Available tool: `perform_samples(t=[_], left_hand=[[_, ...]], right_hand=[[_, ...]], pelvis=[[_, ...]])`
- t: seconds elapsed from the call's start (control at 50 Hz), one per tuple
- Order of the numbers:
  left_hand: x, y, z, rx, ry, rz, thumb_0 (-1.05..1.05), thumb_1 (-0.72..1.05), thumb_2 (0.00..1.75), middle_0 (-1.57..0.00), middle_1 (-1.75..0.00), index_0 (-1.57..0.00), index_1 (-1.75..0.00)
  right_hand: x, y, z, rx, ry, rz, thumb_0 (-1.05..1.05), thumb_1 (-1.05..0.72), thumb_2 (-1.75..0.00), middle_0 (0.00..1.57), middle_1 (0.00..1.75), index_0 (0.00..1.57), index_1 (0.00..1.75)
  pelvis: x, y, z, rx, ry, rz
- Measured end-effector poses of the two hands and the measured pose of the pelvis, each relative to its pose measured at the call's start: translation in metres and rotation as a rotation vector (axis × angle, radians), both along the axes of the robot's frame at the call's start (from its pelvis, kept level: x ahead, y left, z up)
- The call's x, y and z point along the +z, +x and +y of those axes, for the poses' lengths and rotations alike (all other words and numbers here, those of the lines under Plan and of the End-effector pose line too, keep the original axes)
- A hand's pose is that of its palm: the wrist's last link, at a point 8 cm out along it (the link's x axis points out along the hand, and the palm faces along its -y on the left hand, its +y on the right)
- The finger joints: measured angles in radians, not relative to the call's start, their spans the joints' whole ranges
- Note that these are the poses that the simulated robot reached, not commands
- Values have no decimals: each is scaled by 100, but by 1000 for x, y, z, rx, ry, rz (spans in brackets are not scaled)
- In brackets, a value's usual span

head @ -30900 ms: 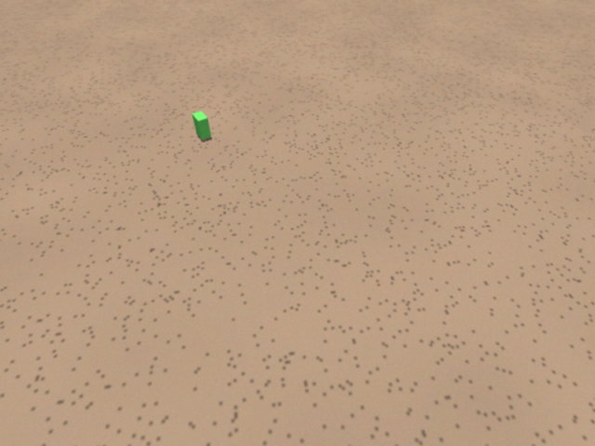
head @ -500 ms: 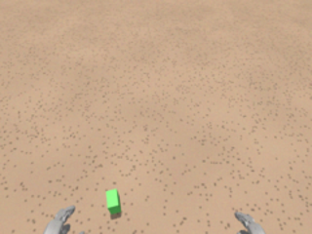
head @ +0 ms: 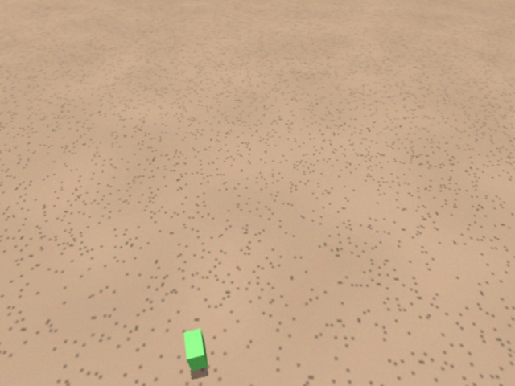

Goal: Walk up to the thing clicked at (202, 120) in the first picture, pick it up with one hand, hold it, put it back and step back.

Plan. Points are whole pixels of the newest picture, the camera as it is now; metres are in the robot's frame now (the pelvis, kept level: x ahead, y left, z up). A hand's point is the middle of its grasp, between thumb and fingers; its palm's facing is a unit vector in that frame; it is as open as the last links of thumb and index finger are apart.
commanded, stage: stand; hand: left
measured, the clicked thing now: (196, 349) +0.43 +0.21 -0.71
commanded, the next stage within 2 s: step back in 1.58 s
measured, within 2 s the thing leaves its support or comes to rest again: neither
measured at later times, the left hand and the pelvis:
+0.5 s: hand out of the picture +0.04 +0.24 -0.16, palm faces -0.01 -0.94 -0.35, open 7.4 cm; pelvis -0.01 -0.01 +0.00, yaw +0 degrees
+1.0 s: hand out of the picture +0.08 +0.23 -0.15, palm faces -0.02 -0.94 -0.35, open 7.4 cm; pelvis +0.01 -0.01 +0.01, yaw -1 degrees
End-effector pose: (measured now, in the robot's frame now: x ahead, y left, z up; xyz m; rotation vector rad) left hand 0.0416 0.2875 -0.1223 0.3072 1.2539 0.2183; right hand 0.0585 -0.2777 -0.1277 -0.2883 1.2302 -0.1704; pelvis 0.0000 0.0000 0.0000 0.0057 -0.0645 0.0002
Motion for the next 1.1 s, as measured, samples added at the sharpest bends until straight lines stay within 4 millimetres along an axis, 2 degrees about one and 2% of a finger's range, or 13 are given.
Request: perform_samples(t=[0.42,0.58,0.84,1.1], left_hand=[[4,-13,-7,11,4,39,1,90,90,-21,-30,-20,-30],[4,-1,-10,1,-3,33,1,90,90,-21,-30,-20,-30],[8,24,-12,-19,-4,1,1,90,90,-21,-30,-20,-30],[10,37,-11,-20,1,-2,1,90,90,-21,-30,-20,-30]], right_hand=[[2,-14,-22,-16,-11,44,0,-90,-90,21,30,20,30],[3,-14,-25,-20,-15,52,0,-90,-90,21,30,20,30],[5,-2,-27,-23,-13,38,0,-90,-90,21,30,20,30],[7,10,-30,-24,-18,28,0,-90,-90,21,30,20,30]], pelvis=[[4,-8,-10,5,-3,3],[5,-5,-12,0,-2,6],[6,3,-13,-5,-1,18],[7,11,-14,-12,1,24]])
